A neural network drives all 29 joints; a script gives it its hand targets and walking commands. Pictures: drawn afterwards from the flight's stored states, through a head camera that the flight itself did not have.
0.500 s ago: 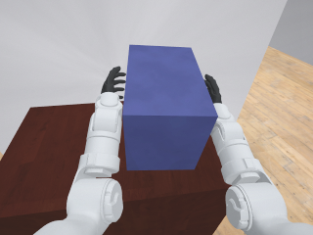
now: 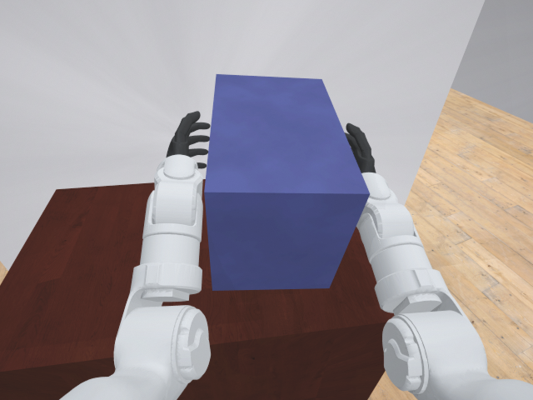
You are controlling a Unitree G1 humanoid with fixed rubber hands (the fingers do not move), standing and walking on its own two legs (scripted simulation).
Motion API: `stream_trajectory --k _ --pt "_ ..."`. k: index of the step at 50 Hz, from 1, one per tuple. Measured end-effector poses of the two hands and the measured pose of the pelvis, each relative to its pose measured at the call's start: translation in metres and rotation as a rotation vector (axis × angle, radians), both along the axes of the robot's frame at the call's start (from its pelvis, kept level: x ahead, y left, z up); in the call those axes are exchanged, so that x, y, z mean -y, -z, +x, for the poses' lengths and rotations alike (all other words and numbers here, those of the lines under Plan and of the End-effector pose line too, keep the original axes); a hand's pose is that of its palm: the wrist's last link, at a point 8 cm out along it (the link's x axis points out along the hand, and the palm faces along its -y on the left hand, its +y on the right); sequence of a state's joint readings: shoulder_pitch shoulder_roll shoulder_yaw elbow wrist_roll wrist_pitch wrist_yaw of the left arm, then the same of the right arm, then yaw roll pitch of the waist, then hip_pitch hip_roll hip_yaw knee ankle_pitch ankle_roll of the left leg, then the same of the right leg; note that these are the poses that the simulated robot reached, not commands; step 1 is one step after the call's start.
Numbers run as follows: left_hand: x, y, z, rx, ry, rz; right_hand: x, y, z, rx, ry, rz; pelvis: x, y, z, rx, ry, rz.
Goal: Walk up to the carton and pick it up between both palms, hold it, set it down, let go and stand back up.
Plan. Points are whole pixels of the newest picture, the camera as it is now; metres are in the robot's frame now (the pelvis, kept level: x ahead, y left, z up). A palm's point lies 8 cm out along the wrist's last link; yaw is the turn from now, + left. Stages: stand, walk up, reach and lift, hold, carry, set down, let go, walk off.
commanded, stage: hold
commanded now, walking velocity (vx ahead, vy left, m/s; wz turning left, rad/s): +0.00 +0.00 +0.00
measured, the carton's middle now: (270, 177) +0.39 +0.00 +0.18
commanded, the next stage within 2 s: none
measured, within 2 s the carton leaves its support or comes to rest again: neither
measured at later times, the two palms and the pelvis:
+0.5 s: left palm (178, 161) +0.38 +0.14 +0.22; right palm (357, 173) +0.37 -0.13 +0.20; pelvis +0.00 +0.00 +0.00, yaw +0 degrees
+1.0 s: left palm (177, 162) +0.38 +0.14 +0.22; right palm (357, 172) +0.37 -0.13 +0.20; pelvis +0.00 +0.00 +0.00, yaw +0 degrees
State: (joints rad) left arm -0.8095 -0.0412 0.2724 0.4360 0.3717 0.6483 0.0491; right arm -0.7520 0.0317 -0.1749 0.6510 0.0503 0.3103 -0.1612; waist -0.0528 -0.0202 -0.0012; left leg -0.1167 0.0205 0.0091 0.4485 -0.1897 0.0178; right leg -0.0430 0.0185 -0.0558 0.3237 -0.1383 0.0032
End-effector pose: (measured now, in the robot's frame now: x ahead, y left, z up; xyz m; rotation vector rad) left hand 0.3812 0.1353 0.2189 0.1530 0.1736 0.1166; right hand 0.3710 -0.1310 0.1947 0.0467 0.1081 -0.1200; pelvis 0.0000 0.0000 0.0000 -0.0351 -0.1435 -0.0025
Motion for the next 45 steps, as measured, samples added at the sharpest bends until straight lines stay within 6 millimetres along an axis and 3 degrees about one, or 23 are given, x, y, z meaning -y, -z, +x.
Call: stream_trajectory --k 45 --pt "-0.0044 -0.0017 -0.0021 0.007 0.0 -0.014 -0.0035 -0.0044 0.0011 0.019 -0.006 0.008 0.0001 0.0 -0.0001 0.01 -0.001 0.0"
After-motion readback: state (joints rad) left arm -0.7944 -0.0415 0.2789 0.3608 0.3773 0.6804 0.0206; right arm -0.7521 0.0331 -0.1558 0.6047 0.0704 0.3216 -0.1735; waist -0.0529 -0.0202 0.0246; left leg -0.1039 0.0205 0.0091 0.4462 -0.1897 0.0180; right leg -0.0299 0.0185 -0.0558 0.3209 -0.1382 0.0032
